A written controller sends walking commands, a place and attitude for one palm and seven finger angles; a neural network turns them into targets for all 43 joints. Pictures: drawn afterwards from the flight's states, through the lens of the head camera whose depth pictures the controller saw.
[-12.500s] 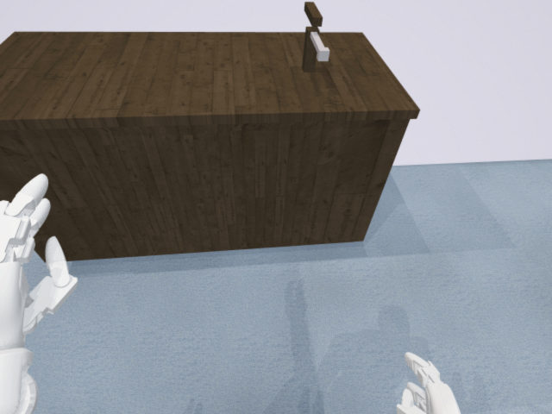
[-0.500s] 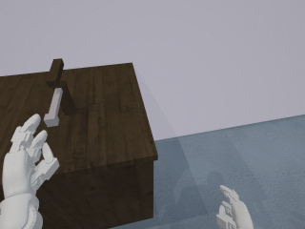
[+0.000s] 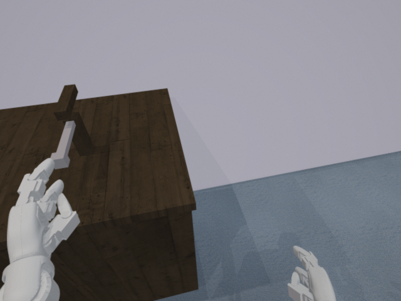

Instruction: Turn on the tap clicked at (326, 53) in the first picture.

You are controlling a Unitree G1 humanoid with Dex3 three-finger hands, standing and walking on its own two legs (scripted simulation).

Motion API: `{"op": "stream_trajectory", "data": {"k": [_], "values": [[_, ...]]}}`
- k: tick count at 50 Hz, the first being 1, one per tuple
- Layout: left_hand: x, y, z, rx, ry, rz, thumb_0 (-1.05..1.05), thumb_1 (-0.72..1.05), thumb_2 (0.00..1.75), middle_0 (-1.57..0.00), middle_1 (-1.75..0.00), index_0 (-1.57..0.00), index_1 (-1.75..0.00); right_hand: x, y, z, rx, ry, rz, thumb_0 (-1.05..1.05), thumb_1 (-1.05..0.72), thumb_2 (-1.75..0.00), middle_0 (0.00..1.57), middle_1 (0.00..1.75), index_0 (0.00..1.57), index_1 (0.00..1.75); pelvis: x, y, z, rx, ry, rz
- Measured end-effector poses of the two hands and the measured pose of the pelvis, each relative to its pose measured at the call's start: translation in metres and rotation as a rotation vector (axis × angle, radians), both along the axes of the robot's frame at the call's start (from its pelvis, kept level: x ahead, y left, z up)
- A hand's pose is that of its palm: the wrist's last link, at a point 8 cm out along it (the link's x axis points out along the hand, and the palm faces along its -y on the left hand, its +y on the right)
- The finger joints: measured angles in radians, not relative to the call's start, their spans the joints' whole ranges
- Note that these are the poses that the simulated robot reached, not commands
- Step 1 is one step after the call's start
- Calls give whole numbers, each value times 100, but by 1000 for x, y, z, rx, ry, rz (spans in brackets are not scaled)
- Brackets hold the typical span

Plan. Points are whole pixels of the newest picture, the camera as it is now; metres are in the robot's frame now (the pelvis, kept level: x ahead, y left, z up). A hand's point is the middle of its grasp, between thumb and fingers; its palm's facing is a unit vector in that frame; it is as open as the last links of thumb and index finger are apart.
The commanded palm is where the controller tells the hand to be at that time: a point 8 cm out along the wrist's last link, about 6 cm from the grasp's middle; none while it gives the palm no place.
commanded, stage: turn the palm inward beside the body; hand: left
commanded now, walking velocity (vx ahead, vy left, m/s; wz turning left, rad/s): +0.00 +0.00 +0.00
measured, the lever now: (60, 160) +0.35 +0.37 +0.10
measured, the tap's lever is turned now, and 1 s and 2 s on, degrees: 0 0 0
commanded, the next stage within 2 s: reach beside the lever's end, fingers flat in 0.10 s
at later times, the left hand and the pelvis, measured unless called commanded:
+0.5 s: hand (69, 212) +0.20 +0.25 +0.14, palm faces +0.57 -0.81 -0.13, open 7.4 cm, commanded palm +0.15 +0.29 +0.15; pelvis +0.00 -0.02 +0.00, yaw +0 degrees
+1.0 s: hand (59, 206) +0.22 +0.29 +0.12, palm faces +0.54 -0.84 -0.10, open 7.5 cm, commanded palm +0.17 +0.33 +0.13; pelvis +0.00 +0.01 +0.00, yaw +0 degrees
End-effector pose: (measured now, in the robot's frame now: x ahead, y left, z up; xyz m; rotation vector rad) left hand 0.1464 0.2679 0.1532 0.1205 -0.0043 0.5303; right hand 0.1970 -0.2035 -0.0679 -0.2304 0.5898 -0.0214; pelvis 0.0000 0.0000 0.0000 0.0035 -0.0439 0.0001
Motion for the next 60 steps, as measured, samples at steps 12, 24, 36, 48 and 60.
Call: {"op": "stream_trajectory", "data": {"k": [12,24,36,48,60], "values": [[-5,-19,-1,-2,-3,-3,2,90,90,-21,-30,-21,-30,-4,-21,-3,8,-12,-17,1,-90,-90,20,30,20,30,-4,-18,-2,2,-7,5],[5,13,-7,13,10,85,2,90,90,-21,-30,-21,-30,-4,-32,-10,-12,30,-55,1,-90,-90,20,30,20,30,-1,-22,-3,-4,16,9],[18,35,-18,-6,34,45,2,90,90,-21,-30,-21,-29,-6,-25,-11,-23,43,-91,1,-90,-90,20,30,20,30,10,-7,-2,2,43,-9],[23,49,-23,-13,-2,40,2,90,90,-20,-28,-20,-27,-10,-4,-11,-35,43,-72,1,-90,-90,21,30,20,30,3,8,-3,-6,43,0],[33,72,-26,-21,2,69,2,90,90,-19,-25,-19,-24,-20,3,-9,-33,50,-87,1,-90,-89,21,30,20,30,-4,15,-2,-10,47,-9]]}}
